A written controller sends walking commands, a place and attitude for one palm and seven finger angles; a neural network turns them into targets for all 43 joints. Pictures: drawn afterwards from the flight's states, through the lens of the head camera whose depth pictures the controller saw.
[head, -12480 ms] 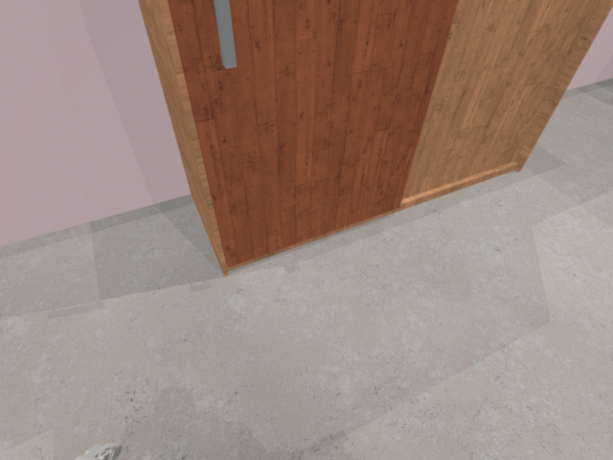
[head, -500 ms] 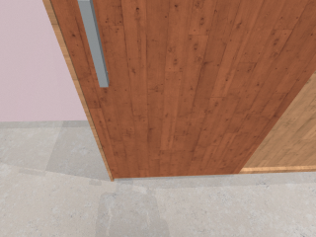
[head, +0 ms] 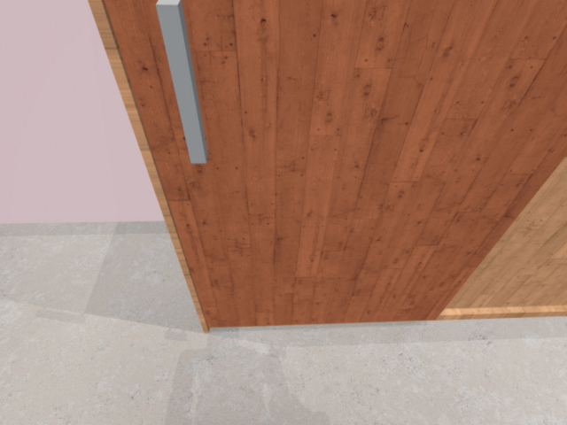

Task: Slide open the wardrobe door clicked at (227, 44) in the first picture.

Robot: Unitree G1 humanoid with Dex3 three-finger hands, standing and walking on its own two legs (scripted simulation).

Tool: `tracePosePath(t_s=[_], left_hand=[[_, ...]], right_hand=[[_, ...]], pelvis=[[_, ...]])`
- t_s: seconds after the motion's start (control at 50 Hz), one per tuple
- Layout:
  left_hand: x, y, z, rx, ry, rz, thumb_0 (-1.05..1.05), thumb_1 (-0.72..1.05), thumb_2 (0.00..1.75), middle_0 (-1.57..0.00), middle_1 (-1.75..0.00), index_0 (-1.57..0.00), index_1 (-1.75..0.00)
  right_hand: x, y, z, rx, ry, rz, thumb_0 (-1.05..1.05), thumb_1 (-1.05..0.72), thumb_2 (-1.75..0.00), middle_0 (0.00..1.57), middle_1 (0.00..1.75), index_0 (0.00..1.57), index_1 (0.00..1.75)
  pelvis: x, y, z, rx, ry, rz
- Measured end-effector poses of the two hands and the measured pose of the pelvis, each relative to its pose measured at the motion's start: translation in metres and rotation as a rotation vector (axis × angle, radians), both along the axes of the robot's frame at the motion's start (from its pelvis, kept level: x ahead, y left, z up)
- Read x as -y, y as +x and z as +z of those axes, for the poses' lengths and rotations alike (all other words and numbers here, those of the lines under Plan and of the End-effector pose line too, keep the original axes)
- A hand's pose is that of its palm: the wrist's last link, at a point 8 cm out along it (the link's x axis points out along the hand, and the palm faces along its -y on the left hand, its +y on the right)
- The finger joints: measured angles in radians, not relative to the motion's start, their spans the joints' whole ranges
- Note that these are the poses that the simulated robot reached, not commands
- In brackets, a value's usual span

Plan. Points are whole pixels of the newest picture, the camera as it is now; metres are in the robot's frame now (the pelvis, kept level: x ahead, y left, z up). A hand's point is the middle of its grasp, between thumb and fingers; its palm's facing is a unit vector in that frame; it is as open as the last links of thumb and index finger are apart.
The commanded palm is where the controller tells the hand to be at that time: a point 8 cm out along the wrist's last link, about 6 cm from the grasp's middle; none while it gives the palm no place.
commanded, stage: come to a stop and stand still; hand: left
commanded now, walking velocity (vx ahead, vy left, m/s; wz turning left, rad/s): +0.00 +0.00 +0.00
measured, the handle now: (188, 86) +0.54 +0.18 +0.21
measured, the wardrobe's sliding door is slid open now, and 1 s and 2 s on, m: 0.00 0.00 0.00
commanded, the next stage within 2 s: look again from close up in 0.02 s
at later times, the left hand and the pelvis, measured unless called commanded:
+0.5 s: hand out of the picture +0.03 +0.20 -0.17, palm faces -0.02 -0.97 -0.24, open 7.3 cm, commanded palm none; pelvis +0.01 +0.00 +0.00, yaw +0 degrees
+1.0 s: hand out of the picture +0.04 +0.20 -0.16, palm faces -0.03 -0.96 -0.27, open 7.3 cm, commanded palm +0.10 +0.24 -0.06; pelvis +0.01 -0.02 +0.01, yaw +0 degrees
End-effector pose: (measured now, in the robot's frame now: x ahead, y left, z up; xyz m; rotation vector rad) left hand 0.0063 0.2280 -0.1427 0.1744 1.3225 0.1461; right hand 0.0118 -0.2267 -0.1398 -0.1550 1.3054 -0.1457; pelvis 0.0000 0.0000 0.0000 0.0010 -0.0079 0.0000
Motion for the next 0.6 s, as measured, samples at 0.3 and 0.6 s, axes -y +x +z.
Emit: tracePosePath(t_s=[0.3, 0.6], left_hand=[[-0.011, 0.012, 0.0, -0.009, 0.007, -0.02, 0.0, 0.91, 0.9, -0.2, -0.3, -0.2, -0.3], [-0.021, 0.026, 0.007, 0.012, 0.038, -0.034, 0.0, 0.91, 0.9, -0.2, -0.3, -0.2, -0.3]], right_hand=[[0.02, 0.037, 0.013, 0.045, -0.055, 0.031, 0.0, -0.9, -0.9, 0.2, 0.3, 0.2, 0.3], [0.032, 0.05, 0.016, 0.056, -0.066, 0.047, 0.0, -0.9, -0.9, 0.2, 0.3, 0.2, 0.3]], pelvis=[[0.003, 0.006, 0.003, 0.001, -0.002, -0.007], [0.006, 0.007, 0.005, 0.004, 0.001, -0.007]])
